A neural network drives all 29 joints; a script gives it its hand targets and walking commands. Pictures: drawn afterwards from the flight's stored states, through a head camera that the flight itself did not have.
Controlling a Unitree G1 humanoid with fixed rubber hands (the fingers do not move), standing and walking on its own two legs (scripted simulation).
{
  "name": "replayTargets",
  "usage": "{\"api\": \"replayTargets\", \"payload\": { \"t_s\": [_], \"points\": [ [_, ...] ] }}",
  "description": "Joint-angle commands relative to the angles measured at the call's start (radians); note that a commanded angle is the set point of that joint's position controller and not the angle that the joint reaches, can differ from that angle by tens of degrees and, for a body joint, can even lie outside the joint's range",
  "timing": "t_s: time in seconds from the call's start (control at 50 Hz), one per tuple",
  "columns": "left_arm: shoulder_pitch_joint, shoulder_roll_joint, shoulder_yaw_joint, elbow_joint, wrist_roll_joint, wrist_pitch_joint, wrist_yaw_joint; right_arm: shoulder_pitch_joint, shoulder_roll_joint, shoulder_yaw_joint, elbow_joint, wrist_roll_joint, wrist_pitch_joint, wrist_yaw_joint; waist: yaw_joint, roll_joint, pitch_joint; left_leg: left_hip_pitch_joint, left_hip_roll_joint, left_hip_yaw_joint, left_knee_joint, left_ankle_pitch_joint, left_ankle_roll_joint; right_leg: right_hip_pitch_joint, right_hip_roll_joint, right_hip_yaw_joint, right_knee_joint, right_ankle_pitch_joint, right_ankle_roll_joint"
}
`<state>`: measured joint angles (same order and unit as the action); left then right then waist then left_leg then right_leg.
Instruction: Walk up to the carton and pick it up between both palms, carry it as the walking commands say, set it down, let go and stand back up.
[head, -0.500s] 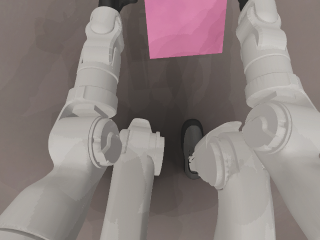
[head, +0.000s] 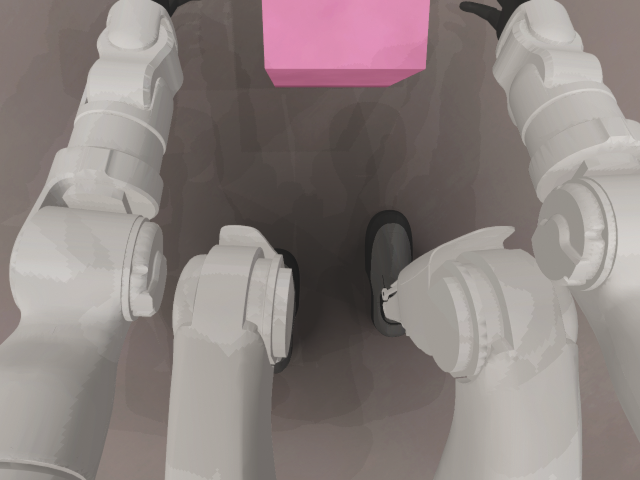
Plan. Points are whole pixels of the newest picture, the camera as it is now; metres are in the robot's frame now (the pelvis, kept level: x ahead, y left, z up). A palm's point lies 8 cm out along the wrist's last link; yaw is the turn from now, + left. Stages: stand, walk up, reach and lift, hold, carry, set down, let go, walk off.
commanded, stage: set down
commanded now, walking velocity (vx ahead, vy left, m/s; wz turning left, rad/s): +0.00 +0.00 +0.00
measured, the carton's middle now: out of the picture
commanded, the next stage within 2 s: let go in 1.46 s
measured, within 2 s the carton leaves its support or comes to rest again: neither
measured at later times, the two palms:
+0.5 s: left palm out of the picture +0.54 +0.14 -0.09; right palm out of the picture +0.52 -0.19 -0.10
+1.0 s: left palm out of the picture +0.55 +0.15 +0.06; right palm out of the picture +0.52 -0.18 +0.05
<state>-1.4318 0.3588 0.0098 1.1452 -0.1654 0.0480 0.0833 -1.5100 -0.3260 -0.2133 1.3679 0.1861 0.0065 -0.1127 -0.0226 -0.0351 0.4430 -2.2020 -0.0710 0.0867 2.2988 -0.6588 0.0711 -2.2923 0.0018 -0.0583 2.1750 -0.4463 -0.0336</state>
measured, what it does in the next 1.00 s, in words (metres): rises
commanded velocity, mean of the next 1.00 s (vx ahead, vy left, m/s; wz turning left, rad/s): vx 0.00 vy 0.00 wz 0.00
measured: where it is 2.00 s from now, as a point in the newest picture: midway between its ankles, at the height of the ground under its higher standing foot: (331, 312)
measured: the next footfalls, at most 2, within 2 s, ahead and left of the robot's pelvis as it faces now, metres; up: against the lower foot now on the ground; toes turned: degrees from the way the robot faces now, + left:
none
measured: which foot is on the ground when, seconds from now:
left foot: down 0.00-1.00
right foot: down 0.00-1.00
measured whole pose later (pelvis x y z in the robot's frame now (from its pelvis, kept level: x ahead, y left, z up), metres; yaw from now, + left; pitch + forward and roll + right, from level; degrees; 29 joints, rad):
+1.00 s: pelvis +0.00 +0.00 +0.17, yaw +0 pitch +24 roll +0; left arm -1.36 0.34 0.09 0.78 -0.14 0.32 0.11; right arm -1.27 -0.27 -0.19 0.68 0.15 0.33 -0.20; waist -0.02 0.00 0.51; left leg -1.59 -0.09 0.04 1.75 -0.59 0.05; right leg -1.67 0.04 -0.02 1.67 -0.43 -0.03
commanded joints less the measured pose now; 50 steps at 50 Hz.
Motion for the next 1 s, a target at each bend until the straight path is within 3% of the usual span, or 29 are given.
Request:
{"api": "replayTargets", "payload": {
  "t_s": [0.0,0.04,0.06,0.14,0.18,0.2,0.22,0.3,0.32,0.34,0.38,0.4,0.42,0.44,0.46,0.54,0.58,0.6,0.64,0.68,0.72,0.74,0.78,0.8,0.82,0.84,0.88,0.96,0.98],
  "points": [
    [-0.356,0.047,-0.017,-0.080,-0.049,-0.012,-0.006,-0.294,-0.037,0.061,-0.313,0.093,-0.043,0.015,0.024,0.111,-1.072,0.428,0.087,-0.215,-0.284,0.290,-0.044,0.496,0.011,0.098,-0.045,0.144,0.028],
    [-0.371,0.046,-0.011,-0.133,-0.048,-0.012,0.010,-0.317,-0.048,0.114,-0.372,0.117,-0.048,0.014,0.037,0.084,-1.326,0.562,0.072,-0.195,-0.271,0.370,-0.045,0.644,0.014,0.093,-0.053,0.223,0.033],
    [-0.374,0.101,0.010,-0.167,-0.041,-0.012,0.024,-0.302,-0.025,0.134,-0.395,0.146,-0.034,0.006,0.088,0.071,-1.389,0.612,0.074,-0.192,-0.273,0.411,-0.043,0.686,0.015,0.090,-0.041,0.235,0.041],
    [-0.479,0.134,0.015,-0.389,-0.032,-0.001,0.050,-0.235,-0.056,0.129,-0.338,0.113,0.015,-0.021,0.028,0.134,-1.544,0.718,0.057,-0.176,-0.297,0.431,-0.065,0.776,0.024,0.090,-0.072,0.259,0.020],
    [-0.397,0.185,0.033,-0.201,0.002,0.033,0.052,-0.136,-0.071,0.080,-0.232,0.072,0.047,-0.046,0.008,0.131,-1.463,0.664,0.055,-0.159,-0.334,0.275,-0.061,0.774,0.018,0.068,-0.109,0.165,0.029],
    [-0.372,0.163,0.048,-0.301,-0.005,0.036,0.060,-0.146,-0.076,0.074,-0.351,0.068,0.048,-0.062,0.016,0.148,-1.559,0.733,0.044,-0.161,-0.336,0.338,-0.065,0.843,0.025,0.082,-0.119,0.224,0.023],
    [-0.396,0.144,0.025,-0.347,-0.031,0.043,0.051,-0.122,-0.066,0.070,-0.331,0.059,0.055,-0.063,-0.039,0.131,-1.565,0.673,0.035,-0.147,-0.333,0.309,-0.072,0.873,0.028,0.062,-0.127,0.256,0.019],
    [-0.306,0.074,0.019,-0.408,-0.075,0.070,0.039,-0.147,-0.072,0.062,-0.630,0.016,0.071,-0.097,-0.034,0.058,-1.791,0.656,0.002,-0.121,-0.341,0.390,-0.054,1.118,0.053,0.079,-0.166,0.394,0.023],
    [-0.305,0.096,0.028,-0.368,-0.063,0.073,0.030,-0.154,-0.007,0.100,-0.619,0.042,0.080,-0.095,0.000,0.059,-1.770,0.640,0.002,-0.120,-0.357,0.327,-0.045,1.155,0.053,0.091,-0.185,0.357,0.018],
    [-0.281,0.108,0.045,-0.308,-0.075,0.081,0.029,-0.145,-0.026,0.074,-0.604,0.011,0.085,-0.093,-0.018,0.009,-1.707,0.577,0.005,-0.127,-0.375,0.312,-0.038,1.141,0.056,0.075,-0.185,0.356,0.027],
    [-0.247,0.108,0.064,-0.340,-0.047,0.090,0.028,-0.132,0.045,0.132,-0.621,0.053,0.115,-0.079,0.061,0.010,-1.693,0.580,0.012,-0.130,-0.420,0.316,-0.029,1.184,0.060,0.113,-0.216,0.332,0.029],
    [-0.222,0.127,0.100,-0.289,-0.030,0.083,0.025,-0.126,0.066,0.161,-0.539,0.031,0.125,-0.067,0.108,-0.051,-1.598,0.494,-0.002,-0.114,-0.428,0.292,-0.028,1.161,0.061,0.111,-0.226,0.298,0.039],
    [-0.209,0.108,0.091,-0.328,-0.019,0.089,0.018,-0.131,0.051,0.151,-0.638,0.044,0.131,-0.073,0.099,0.004,-1.749,0.572,0.004,-0.120,-0.431,0.350,-0.032,1.268,0.063,0.150,-0.237,0.373,0.022],
    [-0.206,0.127,0.108,-0.284,-0.037,0.087,0.024,-0.152,0.039,0.143,-0.621,0.022,0.127,-0.070,0.086,-0.052,-1.656,0.523,0.004,-0.126,-0.457,0.286,-0.021,1.209,0.070,0.116,-0.238,0.312,0.031],
    [-0.208,0.124,0.123,-0.292,0.012,0.089,0.020,-0.143,0.017,0.110,-0.639,0.006,0.137,-0.069,0.101,0.003,-1.606,0.497,-0.007,-0.120,-0.472,0.270,-0.028,1.196,0.073,0.134,-0.250,0.305,0.025],
    [-0.244,0.189,0.168,-0.357,0.034,0.085,0.020,-0.150,0.007,0.071,-0.724,-0.017,0.141,-0.091,0.088,0.011,-1.651,0.481,-0.007,-0.111,-0.518,0.247,-0.029,1.284,0.068,0.146,-0.307,0.327,0.033],
    [-0.305,0.171,0.153,-0.489,0.037,0.100,0.024,-0.167,-0.058,0.003,-0.818,-0.074,0.156,-0.109,0.010,0.016,-1.808,0.574,-0.020,-0.111,-0.532,0.274,-0.046,1.360,0.081,0.123,-0.327,0.375,0.029],
    [-0.254,0.172,0.150,-0.417,0.036,0.125,0.023,-0.188,-0.085,0.001,-0.837,-0.079,0.172,-0.115,0.022,-0.006,-1.817,0.580,-0.025,-0.100,-0.551,0.277,-0.047,1.400,0.080,0.120,-0.343,0.361,0.038],
    [-0.286,0.153,0.131,-0.457,0.000,0.154,0.021,-0.131,-0.079,-0.014,-0.807,-0.125,0.207,-0.127,-0.042,0.003,-1.846,0.686,-0.027,-0.115,-0.607,0.241,-0.052,1.377,0.082,0.088,-0.396,0.278,0.039],
    [-0.305,0.194,0.122,-0.469,0.006,0.183,0.028,-0.115,-0.046,0.018,-0.786,-0.079,0.250,-0.131,-0.012,0.017,-1.922,0.740,-0.024,-0.106,-0.614,0.226,-0.057,1.412,0.072,0.100,-0.430,0.223,0.039],
    [-0.299,0.148,0.081,-0.483,-0.027,0.217,0.023,-0.108,-0.029,0.010,-0.800,-0.074,0.276,-0.131,-0.057,0.050,-1.923,0.836,-0.027,-0.123,-0.656,0.231,-0.057,1.388,0.083,0.080,-0.477,0.194,0.036],
    [-0.291,0.133,0.073,-0.501,-0.020,0.229,0.022,-0.116,-0.019,0.028,-0.810,-0.044,0.288,-0.120,-0.026,0.079,-1.892,0.875,-0.029,-0.115,-0.673,0.289,-0.059,1.378,0.086,0.092,-0.491,0.224,0.030],
    [-0.276,0.103,0.043,-0.541,-0.040,0.241,0.018,-0.076,-0.013,0.028,-0.829,-0.028,0.288,-0.107,-0.059,0.126,-1.929,0.940,-0.023,-0.135,-0.692,0.363,-0.066,1.372,0.091,0.084,-0.505,0.311,0.020],
    [-0.232,0.100,0.069,-0.461,-0.001,0.234,0.018,-0.036,-0.001,0.021,-0.739,-0.044,0.284,-0.097,-0.027,0.119,-1.819,0.907,-0.024,-0.127,-0.703,0.343,-0.063,1.286,0.093,0.066,-0.506,0.284,0.019],
    [-0.290,0.114,0.083,-0.592,-0.020,0.230,0.017,-0.083,-0.032,0.025,-0.840,-0.032,0.276,-0.090,-0.034,0.089,-1.944,0.993,-0.022,-0.140,-0.704,0.374,-0.068,1.347,0.094,0.071,-0.521,0.306,0.019],
    [-0.278,0.121,0.074,-0.520,-0.021,0.239,0.019,-0.112,-0.015,0.073,-0.835,-0.023,0.292,-0.089,0.006,0.062,-1.935,0.952,-0.028,-0.120,-0.712,0.379,-0.060,1.414,0.089,0.099,-0.550,0.298,0.023],
    [-0.211,0.142,0.139,-0.569,0.023,0.232,0.033,-0.086,-0.063,0.004,-0.875,-0.056,0.277,-0.083,0.009,0.033,-2.016,0.961,-0.031,-0.138,-0.734,0.446,-0.070,1.475,0.087,0.094,-0.532,0.403,0.021],
    [-0.235,0.181,0.176,-0.614,0.072,0.237,0.051,-0.082,-0.061,0.013,-0.907,-0.047,0.288,-0.082,0.038,0.029,-2.065,1.117,-0.029,-0.147,-0.821,0.460,-0.064,1.508,0.104,0.069,-0.608,0.375,0.024],
    [-0.242,0.139,0.137,-0.587,0.058,0.248,0.049,-0.062,-0.051,-0.005,-0.873,-0.041,0.295,-0.079,0.023,0.092,-2.033,1.131,-0.028,-0.156,-0.836,0.487,-0.076,1.452,0.100,0.064,-0.615,0.378,0.024]
  ]
}}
